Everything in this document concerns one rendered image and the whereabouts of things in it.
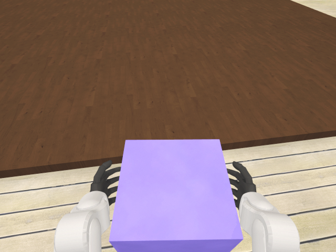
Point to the robot left forearm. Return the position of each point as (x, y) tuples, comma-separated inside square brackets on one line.
[(81, 229)]

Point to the robot right hand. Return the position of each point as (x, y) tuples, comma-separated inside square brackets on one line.
[(245, 183)]

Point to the robot right forearm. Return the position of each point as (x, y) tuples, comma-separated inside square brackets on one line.
[(270, 230)]

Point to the robot left hand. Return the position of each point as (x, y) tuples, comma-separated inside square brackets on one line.
[(100, 182)]

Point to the carton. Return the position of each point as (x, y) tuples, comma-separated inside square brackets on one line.
[(174, 196)]

